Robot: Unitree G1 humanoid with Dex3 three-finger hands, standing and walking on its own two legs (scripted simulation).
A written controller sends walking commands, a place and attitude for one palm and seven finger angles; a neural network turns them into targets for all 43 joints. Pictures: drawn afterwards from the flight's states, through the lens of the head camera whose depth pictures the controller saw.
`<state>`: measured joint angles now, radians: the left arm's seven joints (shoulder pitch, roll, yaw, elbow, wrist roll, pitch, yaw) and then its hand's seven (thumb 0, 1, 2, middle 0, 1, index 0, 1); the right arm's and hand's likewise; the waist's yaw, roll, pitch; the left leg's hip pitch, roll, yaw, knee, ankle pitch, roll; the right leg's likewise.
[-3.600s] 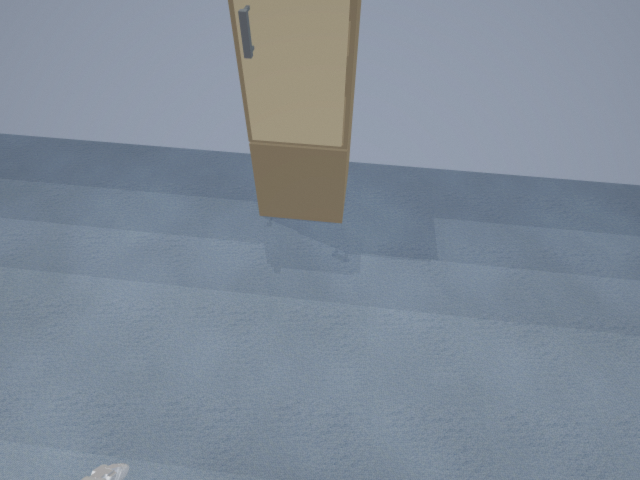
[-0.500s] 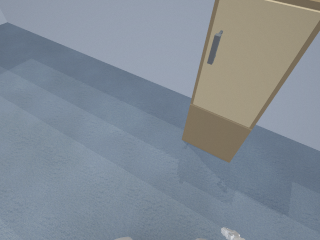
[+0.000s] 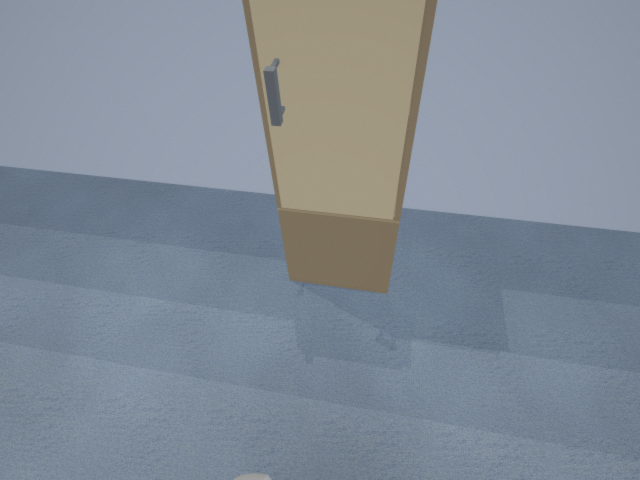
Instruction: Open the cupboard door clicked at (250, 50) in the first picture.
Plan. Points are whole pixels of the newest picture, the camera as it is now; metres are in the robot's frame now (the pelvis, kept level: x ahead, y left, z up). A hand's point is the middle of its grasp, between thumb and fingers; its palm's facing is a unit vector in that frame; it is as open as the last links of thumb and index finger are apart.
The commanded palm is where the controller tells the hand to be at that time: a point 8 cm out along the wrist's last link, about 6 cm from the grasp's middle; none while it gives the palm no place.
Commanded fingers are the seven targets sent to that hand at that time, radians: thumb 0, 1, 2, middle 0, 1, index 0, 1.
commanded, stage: turn to face it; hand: left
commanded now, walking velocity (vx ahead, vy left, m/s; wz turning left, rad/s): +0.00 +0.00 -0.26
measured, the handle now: (276, 92) +0.87 +0.14 +0.04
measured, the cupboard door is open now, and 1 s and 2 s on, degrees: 0 0 0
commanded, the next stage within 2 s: take the last steps up to it in 0.10 s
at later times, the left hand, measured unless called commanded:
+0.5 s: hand out of the picture +0.07 +0.24 -0.17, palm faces -0.12 -0.98 -0.16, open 7.4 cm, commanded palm none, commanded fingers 0.00 0.90 0.90 -0.20 -0.30 -0.20 -0.30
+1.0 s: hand out of the picture +0.12 +0.19 -0.17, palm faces -0.05 -0.98 -0.21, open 7.2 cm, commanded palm none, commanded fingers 0.00 0.90 0.90 -0.20 -0.30 -0.20 -0.30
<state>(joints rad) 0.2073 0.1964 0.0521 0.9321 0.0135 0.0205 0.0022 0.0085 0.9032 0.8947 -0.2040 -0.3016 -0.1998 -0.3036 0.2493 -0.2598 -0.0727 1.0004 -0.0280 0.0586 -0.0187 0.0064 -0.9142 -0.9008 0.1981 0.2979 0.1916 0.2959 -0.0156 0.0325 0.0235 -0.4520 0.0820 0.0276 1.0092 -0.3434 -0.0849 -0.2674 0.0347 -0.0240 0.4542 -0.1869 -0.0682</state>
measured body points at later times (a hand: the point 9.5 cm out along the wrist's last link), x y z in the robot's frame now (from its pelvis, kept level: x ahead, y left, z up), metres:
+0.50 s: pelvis +0.00 +0.06 +0.01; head +0.01 +0.08 +0.46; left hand +0.08 +0.29 -0.15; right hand -0.05 -0.16 -0.14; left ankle -0.02 +0.14 -0.74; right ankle -0.02 -0.09 -0.68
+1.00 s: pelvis +0.11 +0.01 +0.00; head +0.12 +0.00 +0.45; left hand +0.12 +0.24 -0.15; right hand +0.11 -0.23 -0.15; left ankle +0.21 +0.14 -0.69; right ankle +0.04 -0.09 -0.74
